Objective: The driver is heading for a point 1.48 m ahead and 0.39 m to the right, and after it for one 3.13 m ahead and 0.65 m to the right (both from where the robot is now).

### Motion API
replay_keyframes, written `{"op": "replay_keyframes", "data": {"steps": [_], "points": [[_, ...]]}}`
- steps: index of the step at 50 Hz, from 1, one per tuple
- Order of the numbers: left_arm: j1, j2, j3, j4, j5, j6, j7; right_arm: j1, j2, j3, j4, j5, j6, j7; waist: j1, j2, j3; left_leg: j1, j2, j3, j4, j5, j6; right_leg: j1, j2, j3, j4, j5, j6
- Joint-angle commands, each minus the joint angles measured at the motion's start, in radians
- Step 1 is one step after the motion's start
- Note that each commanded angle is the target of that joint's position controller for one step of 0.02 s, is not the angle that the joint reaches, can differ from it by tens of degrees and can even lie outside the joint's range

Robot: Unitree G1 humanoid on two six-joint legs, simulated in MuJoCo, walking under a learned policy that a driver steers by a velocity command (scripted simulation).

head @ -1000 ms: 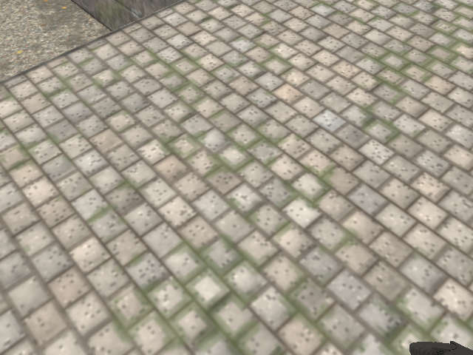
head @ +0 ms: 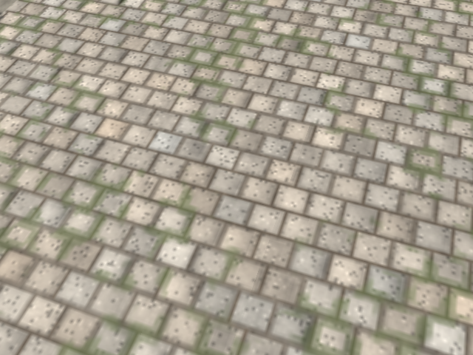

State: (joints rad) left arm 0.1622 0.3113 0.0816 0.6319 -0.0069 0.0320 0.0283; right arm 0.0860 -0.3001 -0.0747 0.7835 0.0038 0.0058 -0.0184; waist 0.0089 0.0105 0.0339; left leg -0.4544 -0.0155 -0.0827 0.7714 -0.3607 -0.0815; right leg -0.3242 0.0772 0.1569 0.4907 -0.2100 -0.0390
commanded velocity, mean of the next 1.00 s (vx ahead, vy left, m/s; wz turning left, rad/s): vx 0.17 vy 0.00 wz -0.44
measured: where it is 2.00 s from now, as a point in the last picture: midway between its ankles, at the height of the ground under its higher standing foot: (318, 271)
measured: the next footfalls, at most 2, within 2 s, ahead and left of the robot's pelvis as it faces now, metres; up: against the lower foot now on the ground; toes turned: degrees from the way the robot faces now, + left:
left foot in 0.10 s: +0.06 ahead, +0.14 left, +0.00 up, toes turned -8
right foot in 0.54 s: -0.01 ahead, -0.13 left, +0.00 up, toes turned -21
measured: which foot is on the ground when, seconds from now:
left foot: up 0.00-0.08, down 0.10-0.52, up 0.54-1.00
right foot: down 0.00-0.10, up 0.12-0.52, down 0.54-1.00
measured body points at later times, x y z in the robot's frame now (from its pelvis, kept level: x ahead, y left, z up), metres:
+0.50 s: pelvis -0.01 +0.00 +0.00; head +0.03 -0.02 +0.45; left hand +0.24 +0.21 -0.09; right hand +0.03 -0.32 -0.11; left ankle +0.02 +0.14 -0.74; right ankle -0.04 -0.12 -0.72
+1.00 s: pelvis +0.14 -0.07 -0.01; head +0.16 -0.09 +0.44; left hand +0.29 +0.18 -0.11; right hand +0.23 -0.38 -0.09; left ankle +0.32 -0.02 -0.72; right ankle -0.05 -0.12 -0.74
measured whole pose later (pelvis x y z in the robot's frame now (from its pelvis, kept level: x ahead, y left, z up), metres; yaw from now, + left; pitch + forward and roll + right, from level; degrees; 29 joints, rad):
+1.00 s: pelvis +0.14 -0.07 -0.01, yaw -24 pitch +3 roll +0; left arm 0.38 0.30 0.06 0.73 -0.01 -0.05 0.01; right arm 0.09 -0.29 -0.05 0.71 0.03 -0.08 0.07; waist 0.07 0.02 0.00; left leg -0.57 0.02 0.03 0.57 -0.08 0.03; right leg 0.07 0.03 0.05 0.26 -0.38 -0.03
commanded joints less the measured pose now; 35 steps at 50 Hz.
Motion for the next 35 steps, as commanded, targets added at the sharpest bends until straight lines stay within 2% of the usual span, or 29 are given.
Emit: {"op": "replay_keyframes", "data": {"steps": [1, 3, 4, 5, 6, 7, 8, 9, 10, 11, 12, 14, 18, 21, 23, 24, 25, 26, 27, 28, 29, 30, 31, 32, 33, 35], "points": [[-0.025, 0.170, 0.046, -0.077, -0.003, -0.005, 0.001, -0.003, -0.094, -0.025, -0.077, 0.005, -0.026, 0.009, -0.001, -0.186, -0.145, 0.040, -0.023, 0.005, -0.102, -0.009, 0.016, 0.148, -0.241, 0.303, -0.072, 0.343, -0.186], [-0.055, 0.163, 0.042, -0.088, -0.014, 0.002, 0.004, 0.052, -0.095, -0.030, -0.070, 0.006, -0.037, 0.018, -0.038, -0.185, -0.147, 0.142, -0.026, 0.019, -0.291, 0.096, 0.039, 0.132, -0.206, 0.323, -0.032, 0.316, -0.148], [-0.057, 0.149, 0.037, -0.094, -0.018, 0.005, 0.008, 0.089, -0.111, -0.038, -0.061, 0.001, -0.040, 0.020, -0.053, -0.164, -0.148, 0.240, 0.007, 0.014, -0.397, 0.219, 0.059, 0.082, -0.168, 0.306, 0.003, 0.223, -0.107], [-0.020, 0.098, 0.024, -0.099, -0.007, 0.006, 0.010, 0.122, -0.178, -0.054, -0.066, -0.017, -0.037, 0.014, -0.034, -0.015, -0.176, 0.372, 0.195, -0.142, -0.430, 0.314, 0.125, -0.043, -0.087, 0.216, 0.164, -0.024, -0.049], [0.027, 0.082, 0.022, -0.122, -0.010, -0.003, 0.007, 0.103, -0.250, -0.066, -0.066, -0.041, -0.026, 0.012, 0.021, 0.272, -0.125, 0.394, 0.398, -0.395, -0.464, 0.537, 0.297, -0.267, 0.088, 0.017, 0.350, -0.423, 0.011], [0.029, 0.173, 0.048, -0.112, 0.005, -0.015, 0.004, 0.085, -0.199, -0.055, -0.092, -0.049, -0.032, 0.009, -0.003, 0.235, -0.124, 0.335, 0.476, -0.455, -0.475, 0.545, 0.393, -0.292, 0.009, 0.019, 0.596, -0.456, 0.054], [0.039, 0.211, 0.067, -0.088, -0.007, -0.011, 0.000, 0.031, -0.142, -0.039, -0.112, -0.041, -0.034, 0.001, 0.015, 0.154, -0.102, 0.303, 0.410, -0.336, -0.462, 0.501, 0.358, -0.287, -0.018, 0.018, 0.686, -0.375, 0.067], [0.057, 0.195, 0.068, -0.063, -0.010, 0.000, 0.003, -0.016, -0.115, -0.033, -0.121, -0.028, -0.031, -0.003, 0.031, 0.117, -0.075, 0.287, 0.330, -0.225, -0.450, 0.439, 0.299, -0.286, -0.029, -0.001, 0.722, -0.310, 0.084], [0.060, 0.173, 0.065, -0.056, -0.007, 0.011, 0.005, -0.027, -0.102, -0.028, -0.128, -0.014, -0.028, -0.008, 0.022, 0.113, -0.063, 0.295, 0.294, -0.166, -0.448, 0.414, 0.274, -0.310, -0.032, -0.012, 0.758, -0.253, 0.098], [0.055, 0.144, 0.057, -0.060, -0.010, 0.017, 0.002, -0.018, -0.101, -0.024, -0.128, -0.010, -0.024, -0.015, 0.014, 0.115, -0.053, 0.291, 0.274, -0.116, -0.452, 0.442, 0.274, -0.311, -0.034, -0.030, 0.776, -0.221, 0.111], [0.038, 0.123, 0.050, -0.071, -0.016, 0.019, -0.001, 0.000, -0.104, -0.024, -0.126, -0.013, -0.019, -0.020, 0.003, 0.123, -0.048, 0.294, 0.255, -0.069, -0.461, 0.445, 0.276, -0.310, -0.039, -0.063, 0.749, -0.194, 0.120], [-0.017, 0.096, 0.038, -0.102, -0.021, 0.016, -0.004, 0.049, -0.116, -0.029, -0.120, -0.018, -0.008, -0.028, -0.035, 0.151, -0.058, 0.373, 0.264, -0.039, -0.465, 0.454, 0.292, -0.339, -0.063, -0.095, 0.644, -0.173, 0.134], [-0.052, 0.071, 0.021, -0.134, -0.009, 0.014, -0.020, 0.067, -0.169, -0.049, -0.121, -0.012, 0.003, -0.023, -0.062, 0.170, -0.098, 0.407, 0.312, 0.006, -0.457, 0.484, 0.305, -0.240, -0.114, -0.142, 0.435, -0.194, 0.133], [-0.031, 0.084, 0.026, -0.136, -0.012, 0.019, -0.032, 0.051, -0.192, -0.058, -0.123, 0.000, 0.003, -0.009, -0.054, 0.186, -0.102, 0.361, 0.326, 0.048, -0.445, 0.498, 0.294, -0.124, -0.109, -0.195, 0.302, -0.180, 0.107], [-0.012, 0.091, 0.033, -0.136, -0.014, 0.025, -0.040, 0.050, -0.198, -0.061, -0.118, 0.015, -0.001, -0.002, -0.040, 0.185, -0.100, 0.360, 0.340, 0.058, -0.411, 0.484, 0.272, -0.068, -0.101, -0.212, 0.190, -0.142, 0.076], [0.015, 0.085, 0.035, -0.127, -0.016, 0.027, -0.044, 0.048, -0.201, -0.063, -0.115, 0.027, -0.001, 0.001, -0.023, 0.172, -0.111, 0.341, 0.337, 0.076, -0.391, 0.390, 0.249, -0.009, -0.087, -0.234, 0.102, -0.087, 0.051], [0.059, 0.084, 0.040, -0.108, -0.017, 0.027, -0.045, 0.049, -0.188, -0.060, -0.109, 0.036, -0.002, 0.002, -0.001, 0.154, -0.118, 0.283, 0.321, 0.101, -0.353, 0.253, 0.216, 0.089, -0.064, -0.253, 0.013, -0.037, 0.020], [0.137, 0.108, 0.056, -0.076, -0.023, 0.025, -0.039, 0.080, -0.138, -0.047, -0.094, 0.029, -0.005, 0.006, 0.020, 0.085, -0.136, 0.165, 0.279, 0.155, -0.252, 0.076, 0.168, 0.248, -0.048, -0.229, -0.035, -0.041, -0.016], [0.242, 0.195, 0.083, -0.060, -0.030, 0.015, -0.027, 0.058, -0.054, -0.020, -0.115, -0.005, -0.008, 0.017, 0.052, -0.163, -0.130, -0.087, 0.170, 0.258, 0.081, -0.181, 0.085, 0.413, -0.246, 0.079, -0.130, -0.065, -0.101], [0.259, 0.295, 0.089, -0.088, -0.011, -0.017, -0.033, -0.018, -0.044, -0.014, -0.193, -0.020, -0.026, 0.015, 0.058, -0.309, -0.107, -0.396, 0.019, 0.155, 0.310, -0.329, 0.048, 0.420, -0.451, 0.524, -0.219, -0.218, -0.304], [0.259, 0.232, 0.073, -0.081, 0.007, -0.051, -0.043, -0.087, -0.113, -0.032, -0.211, 0.013, -0.049, 0.016, 0.100, -0.221, -0.097, -0.436, 0.053, 0.021, 0.399, -0.268, 0.069, 0.369, -0.459, 0.558, -0.296, -0.400, -0.337], [0.210, 0.180, 0.050, -0.073, 0.004, -0.069, -0.041, -0.083, -0.153, -0.045, -0.206, 0.031, -0.062, 0.024, 0.062, -0.215, -0.030, -0.442, 0.083, 0.004, 0.382, -0.158, 0.097, 0.326, -0.418, 0.478, -0.313, -0.479, -0.283], [0.162, 0.148, 0.037, -0.078, -0.003, -0.075, -0.036, -0.049, -0.163, -0.053, -0.176, 0.019, -0.069, 0.026, 0.031, -0.176, -0.004, -0.413, 0.103, 0.010, 0.349, -0.063, 0.099, 0.292, -0.368, 0.389, -0.301, -0.437, -0.234], [0.127, 0.133, 0.027, -0.083, -0.006, -0.072, -0.029, -0.035, -0.161, -0.054, -0.161, 0.000, -0.074, 0.025, 0.016, -0.171, 0.002, -0.375, 0.107, 0.013, 0.292, 0.015, 0.089, 0.263, -0.326, 0.325, -0.305, -0.364, -0.207], [0.119, 0.127, 0.021, -0.086, 0.000, -0.073, -0.022, -0.029, -0.149, -0.053, -0.153, -0.010, -0.081, 0.029, 0.006, -0.169, -0.003, -0.325, 0.098, 0.022, 0.262, 0.087, 0.078, 0.237, -0.293, 0.278, -0.313, -0.289, -0.193], [0.140, 0.132, 0.021, -0.078, 0.008, -0.081, -0.011, -0.028, -0.117, -0.044, -0.138, -0.011, -0.094, 0.036, 0.006, -0.135, -0.021, -0.281, 0.071, 0.043, 0.182, 0.202, 0.060, 0.235, -0.263, 0.216, -0.314, -0.146, -0.187]]}}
